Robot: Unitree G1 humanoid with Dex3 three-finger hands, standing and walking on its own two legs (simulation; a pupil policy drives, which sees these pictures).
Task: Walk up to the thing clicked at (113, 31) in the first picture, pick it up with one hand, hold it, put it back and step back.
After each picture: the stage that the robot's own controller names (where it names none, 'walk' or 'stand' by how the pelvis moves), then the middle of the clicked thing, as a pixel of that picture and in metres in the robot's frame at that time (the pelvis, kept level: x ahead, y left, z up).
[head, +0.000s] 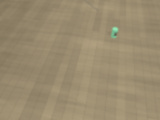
stand; (114, 32) +1.55 -0.41 -0.72
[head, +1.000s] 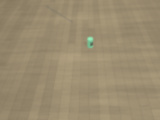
walk; (90, 42) +1.45 +0.01 -0.70
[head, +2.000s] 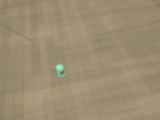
walk; (60, 70) +0.93 +0.25 -0.71
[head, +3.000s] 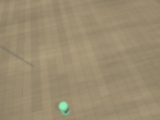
walk; (64, 108) +0.55 +0.23 -0.71
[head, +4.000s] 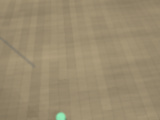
stand; (61, 119) +0.43 +0.19 -0.70
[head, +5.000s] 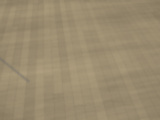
stand; out of the picture +0.39 +0.18 -0.72
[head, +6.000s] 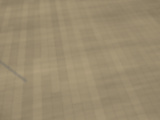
stand; out of the picture +0.40 +0.19 -0.73
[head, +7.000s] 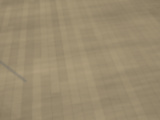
stand; out of the picture +0.39 +0.21 -0.73
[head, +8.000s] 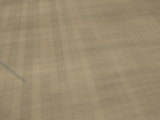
stand; out of the picture +0.38 +0.20 -0.73
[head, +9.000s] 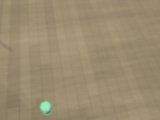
go down; (46, 108) +0.41 +0.20 -0.64
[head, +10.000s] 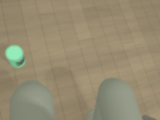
go down; (16, 57) +0.46 +0.26 -0.30
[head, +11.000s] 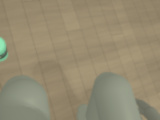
close in; out of the picture +0.45 +0.27 -0.27
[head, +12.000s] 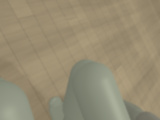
close; out of the picture +0.43 +0.31 -0.22
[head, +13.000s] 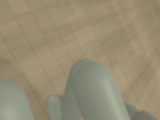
close; out of the picture +0.42 +0.30 -0.22
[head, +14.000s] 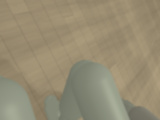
lift; out of the picture +0.40 +0.28 -0.23
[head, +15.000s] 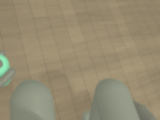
lift; out of the picture +0.34 +0.27 -0.11
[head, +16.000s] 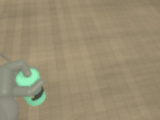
hold; (32, 88) +0.33 +0.18 +0.03
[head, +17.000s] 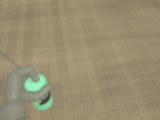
hold; (39, 92) +0.32 +0.16 +0.00
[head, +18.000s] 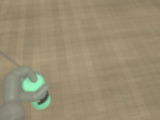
crouch; (37, 92) +0.32 +0.17 +0.00
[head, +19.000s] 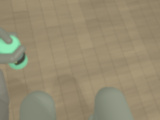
crouch; (13, 53) +0.44 +0.22 -0.10
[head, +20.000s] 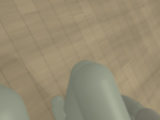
lower; out of the picture +0.41 +0.31 -0.23
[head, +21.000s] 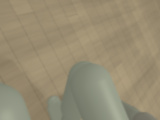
lower; out of the picture +0.41 +0.31 -0.23
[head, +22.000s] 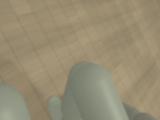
lower; out of the picture +0.41 +0.31 -0.23
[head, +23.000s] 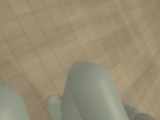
lower; out of the picture +0.41 +0.31 -0.23
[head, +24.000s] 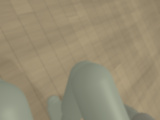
loosen; out of the picture +0.41 +0.30 -0.23
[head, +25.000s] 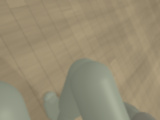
withdraw; out of the picture +0.39 +0.31 -0.23
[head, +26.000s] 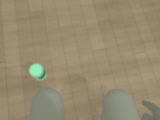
walk; (38, 72) +0.43 +0.23 -0.40
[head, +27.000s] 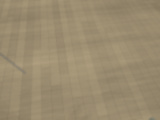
stand; out of the picture +0.37 +0.18 -0.66
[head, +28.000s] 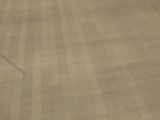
stand; out of the picture +0.38 +0.19 -0.67
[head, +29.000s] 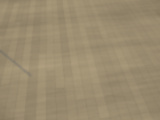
stand; out of the picture +0.38 +0.18 -0.70
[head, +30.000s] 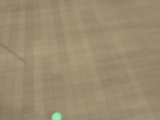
walk; (57, 119) +0.41 +0.19 -0.71
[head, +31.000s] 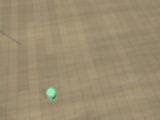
walk; (51, 94) +0.54 +0.24 -0.70
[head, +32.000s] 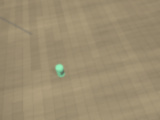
walk; (60, 70) +0.81 +0.26 -0.71
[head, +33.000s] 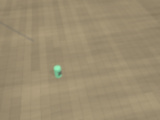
stand; (57, 71) +1.00 +0.23 -0.71
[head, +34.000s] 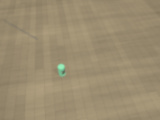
stand; (61, 70) +1.00 +0.22 -0.73
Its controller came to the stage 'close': yes
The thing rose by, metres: 0.70
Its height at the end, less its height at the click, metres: +0.00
